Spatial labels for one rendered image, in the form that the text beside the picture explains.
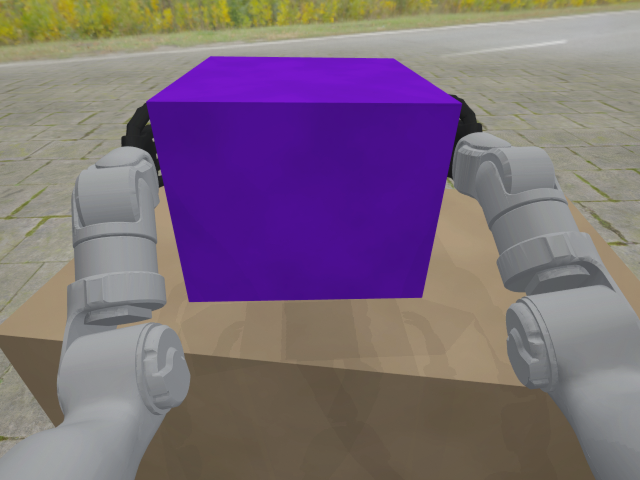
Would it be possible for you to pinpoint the left robot hand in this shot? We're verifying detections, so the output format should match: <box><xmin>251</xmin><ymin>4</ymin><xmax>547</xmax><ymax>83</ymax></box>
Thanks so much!
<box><xmin>121</xmin><ymin>103</ymin><xmax>164</xmax><ymax>188</ymax></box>

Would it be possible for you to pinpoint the right robot upper arm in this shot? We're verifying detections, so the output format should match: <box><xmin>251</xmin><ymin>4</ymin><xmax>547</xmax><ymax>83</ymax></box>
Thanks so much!
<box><xmin>506</xmin><ymin>285</ymin><xmax>640</xmax><ymax>480</ymax></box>

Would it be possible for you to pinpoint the left robot forearm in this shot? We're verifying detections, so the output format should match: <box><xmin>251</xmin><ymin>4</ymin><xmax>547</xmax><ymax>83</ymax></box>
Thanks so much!
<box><xmin>57</xmin><ymin>146</ymin><xmax>167</xmax><ymax>414</ymax></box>

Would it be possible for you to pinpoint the carton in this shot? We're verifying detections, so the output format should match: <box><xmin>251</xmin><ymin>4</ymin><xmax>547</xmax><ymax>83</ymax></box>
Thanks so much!
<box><xmin>146</xmin><ymin>56</ymin><xmax>462</xmax><ymax>302</ymax></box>

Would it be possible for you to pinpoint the left robot upper arm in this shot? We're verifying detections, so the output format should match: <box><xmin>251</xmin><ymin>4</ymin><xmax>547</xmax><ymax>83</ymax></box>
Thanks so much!
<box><xmin>0</xmin><ymin>322</ymin><xmax>190</xmax><ymax>480</ymax></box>

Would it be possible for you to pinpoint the right robot forearm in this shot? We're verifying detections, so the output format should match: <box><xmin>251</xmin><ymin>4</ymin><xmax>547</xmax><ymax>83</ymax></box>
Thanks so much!
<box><xmin>452</xmin><ymin>132</ymin><xmax>640</xmax><ymax>330</ymax></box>

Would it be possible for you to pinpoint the right robot hand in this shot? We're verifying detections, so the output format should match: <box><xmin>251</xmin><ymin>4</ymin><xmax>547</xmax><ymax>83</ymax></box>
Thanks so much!
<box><xmin>447</xmin><ymin>94</ymin><xmax>482</xmax><ymax>180</ymax></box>

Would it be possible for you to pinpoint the pedestal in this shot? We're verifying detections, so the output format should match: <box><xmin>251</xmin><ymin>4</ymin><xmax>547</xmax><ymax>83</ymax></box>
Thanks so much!
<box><xmin>0</xmin><ymin>186</ymin><xmax>640</xmax><ymax>480</ymax></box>

